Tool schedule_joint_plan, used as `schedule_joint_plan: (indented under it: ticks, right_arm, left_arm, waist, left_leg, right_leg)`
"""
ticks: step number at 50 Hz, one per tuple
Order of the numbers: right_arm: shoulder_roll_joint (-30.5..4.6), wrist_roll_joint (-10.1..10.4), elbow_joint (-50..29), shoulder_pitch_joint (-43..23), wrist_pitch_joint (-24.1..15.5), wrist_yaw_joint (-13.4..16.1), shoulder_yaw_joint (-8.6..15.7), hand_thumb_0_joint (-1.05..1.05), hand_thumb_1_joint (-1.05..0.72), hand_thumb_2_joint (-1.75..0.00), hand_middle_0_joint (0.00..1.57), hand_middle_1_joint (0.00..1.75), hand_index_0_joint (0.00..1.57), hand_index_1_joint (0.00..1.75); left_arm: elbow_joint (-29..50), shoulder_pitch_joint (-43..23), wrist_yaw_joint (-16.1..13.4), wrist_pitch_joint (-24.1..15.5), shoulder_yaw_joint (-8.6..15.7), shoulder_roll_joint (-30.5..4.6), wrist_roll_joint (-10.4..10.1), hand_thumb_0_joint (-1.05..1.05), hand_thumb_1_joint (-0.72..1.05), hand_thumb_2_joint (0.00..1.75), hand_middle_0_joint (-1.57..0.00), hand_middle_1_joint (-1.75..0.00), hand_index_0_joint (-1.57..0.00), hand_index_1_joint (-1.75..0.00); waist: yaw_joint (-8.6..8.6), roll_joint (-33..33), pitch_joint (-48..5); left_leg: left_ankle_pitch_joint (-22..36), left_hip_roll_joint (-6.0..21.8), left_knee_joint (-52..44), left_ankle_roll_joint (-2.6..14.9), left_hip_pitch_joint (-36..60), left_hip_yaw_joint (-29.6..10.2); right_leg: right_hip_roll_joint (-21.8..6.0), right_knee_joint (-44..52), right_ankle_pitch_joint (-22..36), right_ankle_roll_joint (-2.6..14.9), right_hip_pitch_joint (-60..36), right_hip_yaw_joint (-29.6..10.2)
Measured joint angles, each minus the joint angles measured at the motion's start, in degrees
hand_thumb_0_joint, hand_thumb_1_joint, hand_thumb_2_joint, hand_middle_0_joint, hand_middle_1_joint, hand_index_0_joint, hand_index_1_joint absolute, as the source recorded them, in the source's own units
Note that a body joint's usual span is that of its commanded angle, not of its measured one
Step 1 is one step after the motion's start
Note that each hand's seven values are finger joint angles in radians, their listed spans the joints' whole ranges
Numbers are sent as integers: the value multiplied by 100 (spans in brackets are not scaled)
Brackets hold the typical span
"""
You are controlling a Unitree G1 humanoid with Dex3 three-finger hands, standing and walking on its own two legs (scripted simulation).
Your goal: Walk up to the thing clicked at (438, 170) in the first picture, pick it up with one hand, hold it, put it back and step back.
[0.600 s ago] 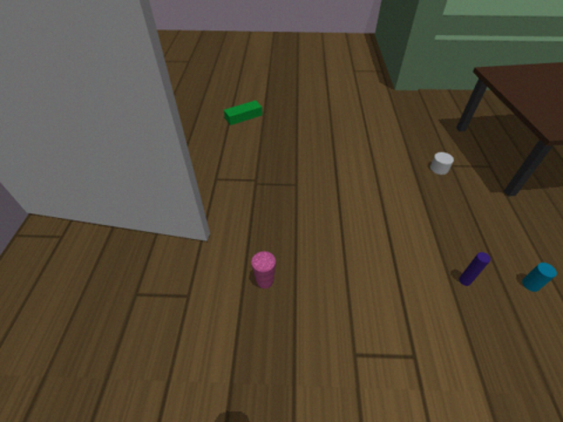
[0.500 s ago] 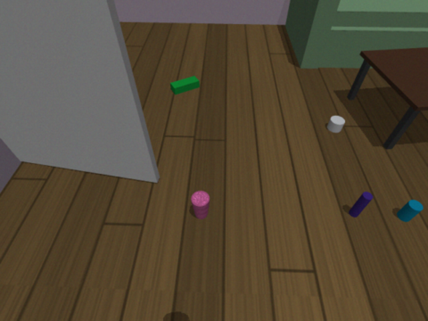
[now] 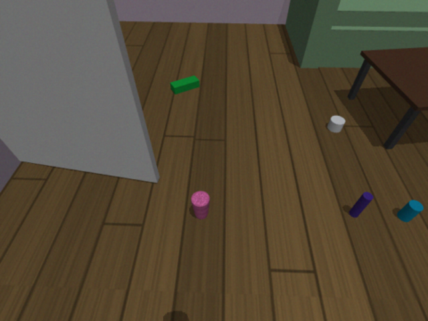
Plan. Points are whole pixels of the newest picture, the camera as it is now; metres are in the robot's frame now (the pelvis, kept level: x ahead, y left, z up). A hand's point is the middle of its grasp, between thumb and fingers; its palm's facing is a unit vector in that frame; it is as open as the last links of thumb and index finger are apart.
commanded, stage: stand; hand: left
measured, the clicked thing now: (336, 124) +1.43 -0.88 -0.75
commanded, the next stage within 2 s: walk up in 0.52 s
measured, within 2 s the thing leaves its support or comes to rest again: neither
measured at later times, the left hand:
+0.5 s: hand out of the picture +0.08 +0.25 -0.15, palm faces -0.03 -0.94 -0.34, open 7.4 cm
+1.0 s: hand (139, 268) +0.26 +0.18 -0.13, palm faces -0.31 -0.85 -0.43, open 7.4 cm
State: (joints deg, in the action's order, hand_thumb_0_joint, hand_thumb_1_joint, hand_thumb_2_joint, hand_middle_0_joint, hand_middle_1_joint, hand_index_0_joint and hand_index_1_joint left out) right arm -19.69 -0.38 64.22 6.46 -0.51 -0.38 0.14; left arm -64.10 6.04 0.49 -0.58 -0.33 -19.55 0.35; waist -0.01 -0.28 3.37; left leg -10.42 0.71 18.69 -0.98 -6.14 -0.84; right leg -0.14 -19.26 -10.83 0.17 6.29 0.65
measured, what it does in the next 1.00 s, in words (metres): walks ahead, turning right: right foot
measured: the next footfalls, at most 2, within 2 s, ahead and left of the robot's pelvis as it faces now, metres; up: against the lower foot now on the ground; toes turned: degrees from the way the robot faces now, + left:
right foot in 0.82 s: +0.11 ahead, -0.22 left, +0.00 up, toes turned -24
left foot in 1.22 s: +0.45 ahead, -0.04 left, +0.00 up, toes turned -35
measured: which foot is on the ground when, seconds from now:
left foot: down 0.00-0.82, up 0.84-1.00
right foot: down 0.00-0.56, up 0.58-0.80, down 0.82-1.00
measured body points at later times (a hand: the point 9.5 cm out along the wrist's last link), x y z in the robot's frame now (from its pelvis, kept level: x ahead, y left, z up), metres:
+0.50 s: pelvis +0.00 +0.00 +0.00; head +0.02 +0.00 +0.45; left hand +0.08 +0.30 -0.13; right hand +0.08 -0.30 -0.14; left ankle +0.00 +0.13 -0.75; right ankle +0.00 -0.12 -0.75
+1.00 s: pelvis +0.12 -0.07 -0.02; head +0.10 -0.12 +0.43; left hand +0.28 +0.22 -0.10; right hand +0.14 -0.43 -0.14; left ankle +0.19 +0.04 -0.69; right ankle +0.07 -0.21 -0.75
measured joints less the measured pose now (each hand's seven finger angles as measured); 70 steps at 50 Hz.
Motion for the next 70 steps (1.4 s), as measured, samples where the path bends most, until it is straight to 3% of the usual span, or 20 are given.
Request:
schedule_joint_plan:
  ticks: [26, 28, 30, 32, 34, 39, 41, 42, 43, 46, 48, 52, 55, 59, 60, 62, 64, 65, 68, 70]
  right_arm:
    - [-11, -4, 7, -2, -10, 10, 1, 0, -91, -90, 20, 30, 20, 30]
    - [-24, -124, -197, 12, -66, -141, 172, 0, -91, -90, 20, 30, 21, 30]
    - [-114, -171, -536, 46, -223, -237, 327, 0, -91, -90, 20, 30, 21, 30]
    - [-214, -197, -813, 95, -332, -244, 444, 0, -90, -90, 20, 30, 21, 30]
    - [-332, -238, -935, 194, -361, -249, 524, 0, -90, -90, 21, 30, 21, 30]
    - [-720, -294, -988, 297, -278, -345, 678, 0, -90, -90, 20, 30, 21, 30]
    - [-794, -307, -1025, 307, -224, -374, 705, 0, -90, -90, 20, 30, 21, 30]
    - [-854, -305, -1041, 288, -180, -378, 718, 0, -90, -90, 20, 30, 21, 30]
    - [-906, -273, -1051, 242, -115, -383, 721, 0, -91, -90, 20, 30, 21, 30]
    - [-991, -161, -1061, 26, -52, -453, 623, 1, -91, -90, 20, 30, 20, 30]
    - [-934, -97, -1150, -76, -123, -507, 513, 1, -91, -90, 20, 29, 20, 30]
    - [-668, -100, -1491, -114, -202, -656, 347, 1, -91, -90, 20, 30, 20, 30]
    - [-575, -164, -1677, -21, -173, -729, 301, 0, -91, -90, 20, 30, 20, 30]
    - [-638, -189, -1809, 211, -185, -725, 377, 0, -91, -90, 20, 30, 21, 30]
    - [-683, -181, -1867, 301, -228, -706, 405, 0, -91, -90, 20, 30, 21, 30]
    - [-694, -179, -1967, 422, -335, -583, 496, 0, -91, -90, 20, 30, 21, 30]
    - [-602, -72, -1889, 548, -313, -469, 532, 0, -91, -90, 20, 30, 21, 30]
    - [-571, -57, -1812, 629, -263, -446, 534, 0, -91, -90, 20, 30, 20, 30]
    - [-556, -107, -1678, 889, -182, -435, 522, 0, -91, -90, 20, 30, 20, 30]
    - [-589, -128, -1691, 1069, -221, -439, 517, 0, -91, -90, 20, 30, 20, 30]
  left_arm:
    - [6, 17, -1, 11, 6, -26, -6, 0, 90, 90, -20, -30, -20, -30]
    - [275, 219, 196, 80, 177, -65, 67, 0, 90, 90, -20, -30, -20, -30]
    - [417, 427, 375, 182, 318, -115, 124, 0, 90, 90, -20, -30, -20, -30]
    - [457, 503, 485, 270, 394, -198, 166, 0, 90, 90, -21, -30, -20, -30]
    - [547, 567, 590, 313, 471, -296, 145, 1, 90, 90, -20, -30, -20, -30]
    - [792, 781, 785, 239, 639, -537, 83, 1, 90, 90, -20, -30, -20, -30]
    - [879, 885, 771, 147, 713, -718, 86, 1, 90, 90, -20, -30, -20, -30]
    - [912, 877, 714, 71, 765, -746, 87, 0, 90, 90, -20, -30, -20, -30]
    - [974, 875, 644, -5, 798, -723, 76, 0, 90, 90, -20, -30, -20, -30]
    - [1071, 972, 474, -84, 691, -428, -8, 0, 90, 90, -20, -30, -20, -30]
    - [1064, 1082, 402, -63, 563, -238, -41, 0, 90, 90, -20, -30, -20, -30]
    - [1065, 1290, 367, -66, 426, -90, -68, 0, 90, 90, -21, -30, -20, -30]
    - [1141, 1373, 353, -134, 408, -116, -65, 0, 90, 90, -21, -30, -20, -30]
    - [1250, 1343, 308, -194, 436, -287, -23, 1, 89, 90, -21, -30, -21, -30]
    - [1275, 1336, 284, -187, 450, -365, -5, 1, 89, 90, -21, -30, -21, -30]
    - [1231, 1171, 165, -148, 499, -551, 39, 1, 89, 90, -21, -30, -21, -30]
    - [1169, 903, 54, -117, 493, -689, 32, 1, 90, 90, -21, -30, -20, -30]
    - [1174, 795, 52, -139, 482, -720, 9, 1, 90, 90, -20, -30, -20, -30]
    - [1260, 640, 190, -228, 485, -748, -80, 1, 90, 90, -20, -30, -20, -30]
    - [1302, 585, 276, -217, 473, -772, -111, 1, 90, 90, -20, -30, -20, -30]
  waist:
    - [8, -8, -21]
    - [93, 39, -52]
    - [88, 11, -109]
    - [20, -39, -103]
    - [11, -83, -131]
    - [73, -327, -239]
    - [80, -340, -337]
    - [111, -446, -346]
    - [164, -541, -328]
    - [303, -791, -191]
    - [330, -853, -113]
    - [339, -674, -43]
    - [291, -517, -45]
    - [156, -352, -69]
    - [103, -284, -98]
    - [-89, -54, -54]
    - [-247, 140, 17]
    - [-303, 174, 18]
    - [-407, 145, -32]
    - [-492, 98, -50]
  left_leg:
    - [0, -15, -77, 8, 66, 16]
    - [-469, -2, 220, 114, -65, 257]
    - [-445, 61, 314, 179, -129, 567]
    - [-361, 141, 320, 133, -81, 814]
    - [-490, 219, 290, 53, 82, 1015]
    - [-1151, 554, 775, -111, 487, 1477]
    - [-1704, 753, 1474, -1, 412, 1586]
    - [-1977, 887, 2182, 110, 169, 1405]
    - [-2142, 821, 3015, 139, -188, 1017]
    - [-1986, 293, 4491, 99, -1132, 207]
    - [-1666, 190, 4457, 90, -1599, 148]
    - [-947, 267, 3651, 20, -2286, 127]
    - [-544, 382, 3085, -70, -2568, -4]
    - [-214, 448, 2085, -78, -2246, -14]
    - [-303, 402, 1851, -35, -2016, 8]
    - [-243, 284, 2145, -27, -1960, 217]
    - [-504, 240, 2268, 26, -1787, 466]
    - [-531, 239, 2112, 61, -1621, 556]
    - [-469, 251, 1405, 195, -1041, 853]
    - [-449, 207, 982, 236, -682, 1061]
  right_leg:
    - [-16, 35, -18, -11, -42, -15]
    - [18, -375, -295, 61, 239, -268]
    - [-4, -1338, -875, 109, 823, -314]
    - [-140, -2455, -1060, 105, 1461, -209]
    - [-369, -2993, -1031, 76, 1847, -111]
    - [-869, -2505, -761, -31, 1808, 132]
    - [-864, -2185, -644, -21, 1588, 246]
    - [-730, -2414, -770, -87, 1656, 264]
    - [-605, -2672, -938, -108, 1745, 251]
    - [-289, -2483, -1003, -40, 1484, 114]
    - [-160, -1980, -844, -51, 1106, -36]
    - [-41, -1118, -629, -50, 522, -477]
    - [3, -774, -665, -50, 230, -777]
    - [-24, -916, -1086, -214, -10, -1151]
    - [-48, -1271, -1363, -181, 69, -1272]
    - [-80, -2927, -1743, 89, 672, -1338]
    - [-7, -4458, -1518, 246, 1362, -1106]
    - [-29, -4845, -1277, 244, 1644, -838]
    - [-221, -4774, -708, 71, 2179, -99]
    - [-335, -4249, -505, -23, 2352, 153]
